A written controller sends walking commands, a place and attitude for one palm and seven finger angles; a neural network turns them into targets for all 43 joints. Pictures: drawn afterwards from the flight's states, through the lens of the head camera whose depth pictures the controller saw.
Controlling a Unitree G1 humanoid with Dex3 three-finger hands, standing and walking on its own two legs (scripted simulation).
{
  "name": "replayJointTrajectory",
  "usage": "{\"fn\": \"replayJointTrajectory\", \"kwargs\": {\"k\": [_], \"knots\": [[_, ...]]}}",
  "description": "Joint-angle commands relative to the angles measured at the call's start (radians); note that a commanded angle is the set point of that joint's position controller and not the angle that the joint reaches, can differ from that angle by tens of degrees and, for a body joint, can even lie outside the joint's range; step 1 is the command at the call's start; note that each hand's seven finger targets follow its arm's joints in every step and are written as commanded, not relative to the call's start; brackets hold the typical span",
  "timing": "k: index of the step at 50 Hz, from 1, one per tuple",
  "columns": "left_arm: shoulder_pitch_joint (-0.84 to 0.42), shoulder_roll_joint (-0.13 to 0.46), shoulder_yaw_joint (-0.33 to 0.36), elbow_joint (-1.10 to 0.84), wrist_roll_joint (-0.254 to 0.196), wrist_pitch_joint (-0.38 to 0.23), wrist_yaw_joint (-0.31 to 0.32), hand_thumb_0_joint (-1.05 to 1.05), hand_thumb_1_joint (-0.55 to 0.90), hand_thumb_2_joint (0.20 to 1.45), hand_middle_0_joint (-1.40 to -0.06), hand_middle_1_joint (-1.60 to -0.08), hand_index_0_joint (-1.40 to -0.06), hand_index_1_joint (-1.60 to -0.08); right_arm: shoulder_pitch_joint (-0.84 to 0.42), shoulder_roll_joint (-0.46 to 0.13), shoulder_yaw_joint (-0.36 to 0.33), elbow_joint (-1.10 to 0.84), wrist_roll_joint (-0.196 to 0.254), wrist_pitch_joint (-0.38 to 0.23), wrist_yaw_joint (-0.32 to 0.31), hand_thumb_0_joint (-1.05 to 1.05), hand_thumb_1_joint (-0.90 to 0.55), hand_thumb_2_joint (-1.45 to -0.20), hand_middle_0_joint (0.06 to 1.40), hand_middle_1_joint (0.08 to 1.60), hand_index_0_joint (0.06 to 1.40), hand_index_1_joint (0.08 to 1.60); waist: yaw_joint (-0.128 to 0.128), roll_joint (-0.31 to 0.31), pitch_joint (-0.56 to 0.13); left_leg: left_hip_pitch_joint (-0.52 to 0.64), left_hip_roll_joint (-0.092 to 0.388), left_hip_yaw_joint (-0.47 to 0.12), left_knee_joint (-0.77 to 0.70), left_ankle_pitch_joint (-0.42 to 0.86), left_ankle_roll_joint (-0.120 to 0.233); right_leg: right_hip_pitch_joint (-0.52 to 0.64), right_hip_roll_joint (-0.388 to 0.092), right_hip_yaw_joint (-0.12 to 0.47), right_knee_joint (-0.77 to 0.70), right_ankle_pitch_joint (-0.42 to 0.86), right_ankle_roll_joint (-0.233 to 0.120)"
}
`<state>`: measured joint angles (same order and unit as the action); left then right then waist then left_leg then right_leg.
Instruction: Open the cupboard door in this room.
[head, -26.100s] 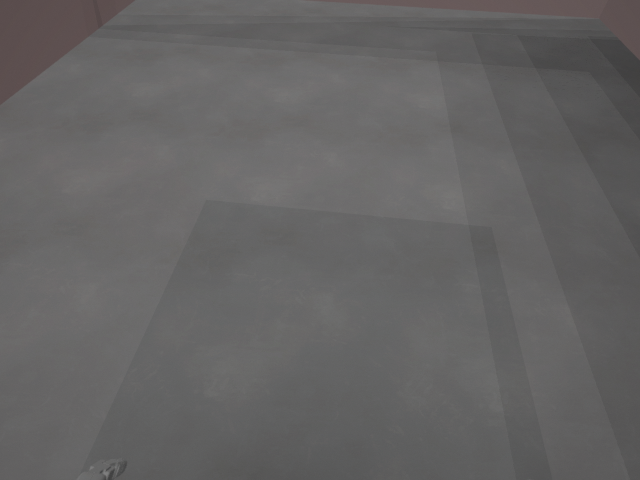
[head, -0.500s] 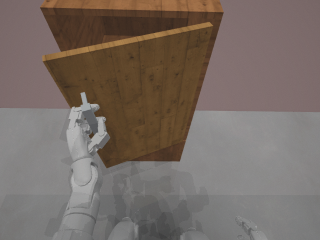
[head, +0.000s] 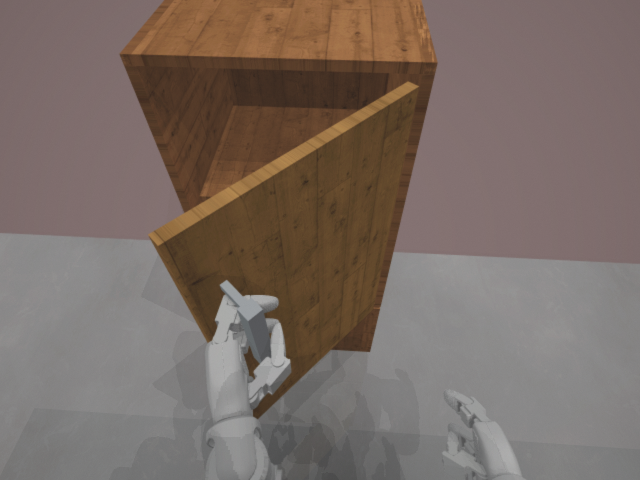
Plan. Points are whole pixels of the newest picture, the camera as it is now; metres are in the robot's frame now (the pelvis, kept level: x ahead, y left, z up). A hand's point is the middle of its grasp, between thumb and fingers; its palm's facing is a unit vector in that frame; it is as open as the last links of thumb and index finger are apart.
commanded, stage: open thumb and fingers to let go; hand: left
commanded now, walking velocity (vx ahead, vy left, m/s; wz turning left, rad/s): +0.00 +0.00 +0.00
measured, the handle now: (247, 324) +0.30 +0.11 +0.04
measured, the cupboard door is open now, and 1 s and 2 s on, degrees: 48 46 50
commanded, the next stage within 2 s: slide the hand sideways off the handle in 0.82 s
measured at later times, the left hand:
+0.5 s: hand (273, 352) +0.26 +0.07 +0.04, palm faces +0.36 -0.93 -0.01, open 12.2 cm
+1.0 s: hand (270, 361) +0.25 +0.07 +0.04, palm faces +0.18 -0.98 -0.03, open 15.4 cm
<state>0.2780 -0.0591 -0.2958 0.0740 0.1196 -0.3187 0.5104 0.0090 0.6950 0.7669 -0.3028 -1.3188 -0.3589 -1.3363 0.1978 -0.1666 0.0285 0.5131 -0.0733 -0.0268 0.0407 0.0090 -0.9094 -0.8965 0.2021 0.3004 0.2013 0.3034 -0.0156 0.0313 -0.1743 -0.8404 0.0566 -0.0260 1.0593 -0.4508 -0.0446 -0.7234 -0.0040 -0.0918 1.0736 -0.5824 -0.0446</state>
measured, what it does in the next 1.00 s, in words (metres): stands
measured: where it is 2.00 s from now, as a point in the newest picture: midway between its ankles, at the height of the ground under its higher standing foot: outside the picture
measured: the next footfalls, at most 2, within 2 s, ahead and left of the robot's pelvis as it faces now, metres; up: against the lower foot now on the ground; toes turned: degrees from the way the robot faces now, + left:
none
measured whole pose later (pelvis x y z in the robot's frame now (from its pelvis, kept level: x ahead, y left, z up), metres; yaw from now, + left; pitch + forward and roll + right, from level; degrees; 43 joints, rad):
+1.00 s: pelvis +0.00 +0.01 -0.01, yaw +0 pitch +14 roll +0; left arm 0.26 -0.04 -0.26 0.06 0.11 -0.34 0.39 -0.01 -0.50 0.30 -0.30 -0.51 -0.28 -0.54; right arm 0.20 -0.19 0.03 0.50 -0.07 -0.03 0.03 0.01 -0.91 -0.90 0.20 0.30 0.20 0.30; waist -0.01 0.03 -0.17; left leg -0.90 0.04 -0.03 1.10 -0.46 -0.03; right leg -0.77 -0.02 -0.09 1.12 -0.60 -0.04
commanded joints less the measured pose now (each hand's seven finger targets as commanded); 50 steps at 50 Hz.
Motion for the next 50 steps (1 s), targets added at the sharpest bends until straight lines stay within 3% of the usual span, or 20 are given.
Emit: {"fn": "replayJointTrajectory", "kwargs": {"k": [1,6,9,16,19,20,22,25,30,33,40,46,47,48,50], "knots": [[-0.216,-0.103,0.064,-0.188,0.000,-0.048,0.059,0.000,0.830,0.870,-0.395,-1.342,-0.395,-1.342,-0.099,-0.088,-0.039,-0.122,-0.003,-0.047,-0.029,0.000,-0.900,-0.900,0.200,0.300,0.200,0.300,-0.004,-0.080,-0.148,0.155,-0.067,0.007,-0.062,0.143,0.053,0.003,-0.001,0.068,-0.209,0.305,0.034],[-0.172,-0.092,0.073,-0.194,-0.006,-0.061,0.043,0.000,0.480,0.720,-0.370,-1.305,-0.370,-1.305,-0.080,-0.085,-0.046,-0.125,-0.002,-0.055,-0.031,0.000,-0.900,-0.900,0.200,0.300,0.200,0.300,0.006,-0.107,-0.219,0.150,-0.070,0.012,-0.058,0.178,0.053,0.070,-0.020,0.100,-0.209,0.418,0.048],[-0.125,-0.103,0.053,-0.202,-0.010,-0.064,0.025,0.000,0.270,0.630,-0.355,-1.283,-0.355,-1.283,-0.064,-0.087,-0.045,-0.128,-0.001,-0.058,-0.029,0.000,-0.900,-0.900,0.200,0.300,0.200,0.300,0.000,-0.116,-0.219,0.151,-0.071,0.011,-0.058,0.196,0.053,0.091,-0.027,0.101,-0.206,0.496,0.055],[-0.161,-0.076,0.055,-0.201,-0.005,-0.090,0.002,0.000,-0.220,0.420,-0.320,-1.230,-0.320,-1.230,-0.061,-0.098,-0.050,-0.119,-0.004,-0.060,-0.035,0.000,-0.900,-0.900,0.200,0.300,0.200,0.300,-0.022,-0.133,-0.185,0.107,-0.069,0.002,-0.039,0.154,0.057,0.064,-0.044,0.134,-0.217,0.452,0.063],[-0.170,-0.072,0.057,-0.209,-0.005,-0.103,-0.001,0.000,-0.430,0.330,-0.305,-1.207,-0.305,-1.207,-0.058,-0.100,-0.054,-0.118,-0.002,-0.062,-0.036,0.000,-0.900,-0.900,0.200,0.300,0.200,0.300,-0.018,-0.121,-0.209,0.111,-0.070,0.003,-0.034,0.159,0.057,0.064,-0.044,0.134,-0.208,0.449,0.061],[-0.159,-0.061,0.069,-0.194,-0.006,-0.100,-0.002,0.000,-0.500,0.300,-0.300,-1.200,-0.300,-1.200,-0.051,-0.100,-0.054,-0.117,-0.002,-0.060,-0.037,0.000,-0.900,-0.900,0.200,0.300,0.200,0.300,-0.016,-0.146,-0.207,0.104,-0.069,0.000,-0.037,0.161,0.058,0.072,-0.042,0.131,-0.209,0.450,0.060],[-0.153,-0.070,0.062,-0.207,-0.011,-0.104,-0.004,0.000,-0.500,0.300,-0.300,-1.200,-0.300,-1.200,-0.055,-0.100,-0.056,-0.121,-0.001,-0.058,-0.037,0.000,-0.900,-0.900,0.200,0.300,0.200,0.300,-0.012,-0.123,-0.220,0.113,-0.071,0.005,-0.037,0.164,0.058,0.071,-0.043,0.129,-0.205,0.459,0.060],[-0.119,-0.048,0.087,-0.194,-0.019,-0.096,-0.007,0.000,-0.500,0.300,-0.275,-1.050,-0.275,-1.050,-0.051,-0.099,-0.056,-0.124,-0.002,-0.052,-0.040,0.000,-0.900,-0.900,0.200,0.300,0.200,0.300,-0.006,-0.148,-0.222,0.106,-0.070,0.004,-0.039,0.180,0.057,0.095,-0.042,0.130,-0.204,0.497,0.062],[-0.151,-0.070,0.067,-0.193,-0.012,-0.092,0.003,0.000,-0.500,0.300,-0.233,-0.800,-0.233,-0.800,-0.055,-0.101,-0.054,-0.127,0.001,-0.045,-0.040,0.000,-0.900,-0.900,0.200,0.300,0.200,0.300,-0.009,-0.117,-0.201,0.134,-0.066,0.006,-0.051,0.175,0.059,0.052,-0.024,0.095,-0.195,0.418,0.046],[-0.150,-0.099,0.040,-0.206,-0.006,-0.088,0.012,0.000,-0.500,0.300,-0.208,-0.650,-0.208,-0.650,-0.058,-0.101,-0.052,-0.135,0.000,-0.049,-0.036,0.000,-0.900,-0.900,0.200,0.300,0.200,0.300,-0.008,-0.096,-0.224,0.158,-0.067,0.009,-0.053,0.194,0.060,0.044,-0.017,0.078,-0.182,0.429,0.043],[-0.157,-0.113,0.036,-0.192,-0.006,-0.061,0.029,0.000,-0.500,0.300,-0.150,-0.300,-0.150,-0.300,-0.068,-0.099,-0.047,-0.143,0.001,-0.049,-0.034,0.000,-0.900,-0.900,0.200,0.300,0.200,0.300,-0.004,-0.096,-0.203,0.164,-0.064,0.004,-0.063,0.187,0.059,0.023,-0.001,0.053,-0.180,0.365,0.031],[-0.169,-0.162,-0.003,-0.187,0.007,-0.037,0.040,0.000,-0.500,0.300,-0.150,-0.300,-0.150,-0.300,-0.080,-0.096,-0.042,-0.146,0.003,-0.049,-0.025,0.000,-0.900,-0.900,0.200,0.300,0.200,0.300,-0.004,-0.067,-0.201,0.177,-0.061,-0.001,-0.069,0.187,0.057,-0.004,0.008,0.031,-0.166,0.330,0.022],[-0.180,-0.019,-0.183,-0.221,0.092,-0.083,-0.156,0.000,-0.500,0.300,-0.150,-0.300,-0.150,-0.300,-0.016,-0.146,-0.045,-0.131,0.018,-0.046,-0.014,0.000,-0.900,-0.900,0.200,0.300,0.200,0.300,-0.103,-0.112,-0.129,0.157,-0.062,-0.001,-0.043,0.186,0.077,-0.064,-0.004,0.075,-0.157,0.388,0.031],[-0.204,0.033,-0.115,-0.276,0.050,-0.126,-0.270,0.000,-0.500,0.300,-0.150,-0.300,-0.150,-0.300,-0.021,-0.132,-0.057,-0.152,0.020,-0.041,-0.018,0.000,-0.900,-0.900,0.200,0.300,0.200,0.300,-0.065,-0.081,-0.183,0.156,-0.063,0.002,-0.032,0.195,0.081,-0.030,-0.009,0.080,-0.145,0.420,0.023],[-0.207,0.083,-0.101,-0.330,-0.011,-0.163,-0.430,0.000,-0.500,0.300,-0.150,-0.300,-0.150,-0.300,-0.014,-0.138,-0.059,-0.176,0.031,-0.042,-0.025,0.000,-0.900,-0.900,0.200,0.300,0.200,0.300,-0.068,-0.036,-0.229,0.175,-0.063,0.004,-0.018,0.202,0.084,-0.017,-0.012,0.087,-0.125,0.430,0.018]]}}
